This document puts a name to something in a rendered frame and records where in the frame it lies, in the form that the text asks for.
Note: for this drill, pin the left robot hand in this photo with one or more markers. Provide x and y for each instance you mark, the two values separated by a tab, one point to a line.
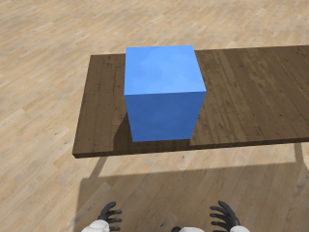
105	214

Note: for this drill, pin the left robot forearm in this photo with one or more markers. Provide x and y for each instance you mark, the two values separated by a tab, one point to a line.
97	226

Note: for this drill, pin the carton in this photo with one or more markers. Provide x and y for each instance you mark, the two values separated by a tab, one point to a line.
164	92

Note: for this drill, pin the table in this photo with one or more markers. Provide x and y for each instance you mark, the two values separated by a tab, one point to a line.
256	96

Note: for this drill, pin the right robot hand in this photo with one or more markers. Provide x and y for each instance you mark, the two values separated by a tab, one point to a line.
229	217

